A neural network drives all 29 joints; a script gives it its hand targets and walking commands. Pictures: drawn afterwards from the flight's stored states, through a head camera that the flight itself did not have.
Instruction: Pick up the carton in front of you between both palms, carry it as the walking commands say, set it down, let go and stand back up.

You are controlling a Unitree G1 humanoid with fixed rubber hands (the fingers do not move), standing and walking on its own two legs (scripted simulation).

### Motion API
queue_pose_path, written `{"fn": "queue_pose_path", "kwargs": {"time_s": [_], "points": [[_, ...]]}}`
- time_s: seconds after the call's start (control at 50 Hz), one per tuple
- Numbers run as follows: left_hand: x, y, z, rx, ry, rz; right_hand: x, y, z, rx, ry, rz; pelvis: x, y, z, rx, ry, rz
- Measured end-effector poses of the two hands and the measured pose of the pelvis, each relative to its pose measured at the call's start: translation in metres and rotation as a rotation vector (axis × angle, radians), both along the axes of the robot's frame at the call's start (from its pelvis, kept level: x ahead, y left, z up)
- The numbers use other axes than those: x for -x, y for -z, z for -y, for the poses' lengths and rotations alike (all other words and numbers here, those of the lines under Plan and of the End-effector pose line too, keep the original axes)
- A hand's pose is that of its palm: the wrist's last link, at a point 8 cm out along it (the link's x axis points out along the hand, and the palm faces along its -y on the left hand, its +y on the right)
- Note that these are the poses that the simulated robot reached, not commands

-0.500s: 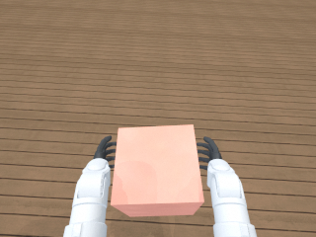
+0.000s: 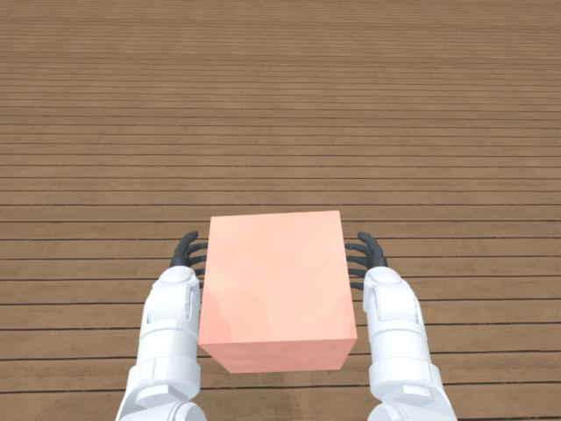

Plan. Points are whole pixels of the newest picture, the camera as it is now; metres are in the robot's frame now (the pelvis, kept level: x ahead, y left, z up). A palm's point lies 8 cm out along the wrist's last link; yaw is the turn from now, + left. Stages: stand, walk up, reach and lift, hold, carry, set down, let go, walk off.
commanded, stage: set down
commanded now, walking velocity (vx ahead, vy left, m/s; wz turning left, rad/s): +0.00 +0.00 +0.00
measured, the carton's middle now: (280, 298) +0.33 +0.00 -0.06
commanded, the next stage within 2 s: none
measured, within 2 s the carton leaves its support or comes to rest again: neither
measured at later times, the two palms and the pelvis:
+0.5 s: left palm (205, 316) +0.34 +0.15 -0.16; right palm (344, 301) +0.39 -0.14 -0.17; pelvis -0.04 +0.01 -0.09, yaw -1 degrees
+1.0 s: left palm (216, 321) +0.39 +0.15 -0.29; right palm (332, 305) +0.45 -0.13 -0.30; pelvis -0.04 -0.01 -0.21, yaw +1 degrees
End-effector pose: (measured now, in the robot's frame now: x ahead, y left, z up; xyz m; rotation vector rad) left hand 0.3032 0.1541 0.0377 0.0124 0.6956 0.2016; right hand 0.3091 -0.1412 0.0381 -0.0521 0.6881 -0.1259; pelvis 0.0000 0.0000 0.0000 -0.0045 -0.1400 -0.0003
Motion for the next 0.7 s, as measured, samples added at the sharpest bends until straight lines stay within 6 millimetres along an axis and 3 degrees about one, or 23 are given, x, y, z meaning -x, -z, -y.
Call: {"fn": "queue_pose_path", "kwargs": {"time_s": [0.16, 0.24, 0.32, 0.44, 0.52, 0.7], "points": [[-0.023, 0.029, 0.011, 0.000, -0.004, -0.023, -0.029, 0.024, 0.009, 0.022, 0.009, -0.018, 0.015, 0.013, -0.011, -0.004, 0.012, -0.072], [-0.030, 0.061, 0.011, -0.014, -0.013, -0.032, -0.042, 0.056, 0.008, 0.034, -0.018, -0.026, 0.023, 0.021, -0.014, -0.011, 0.023, -0.178], [-0.034, 0.103, 0.007, -0.023, -0.044, -0.028, -0.053, 0.100, 0.003, 0.039, -0.049, -0.021, 0.032, 0.033, -0.014, -0.017, 0.025, -0.308], [-0.037, 0.173, 0.002, -0.023, -0.091, -0.004, -0.069, 0.173, -0.004, 0.036, -0.086, 0.001, 0.041, 0.066, -0.012, -0.022, 0.015, -0.501], [-0.043, 0.209, 0.002, -0.003, -0.129, 0.011, -0.079, 0.213, -0.005, 0.014, -0.077, 0.014, 0.043, 0.092, -0.009, -0.024, 0.010, -0.616], [-0.071, 0.245, 0.006, 0.038, -0.153, 0.052, -0.116, 0.246, -0.001, 0.001, -0.079, 0.042, 0.042, 0.144, 0.001, -0.037, 0.017, -0.767]]}}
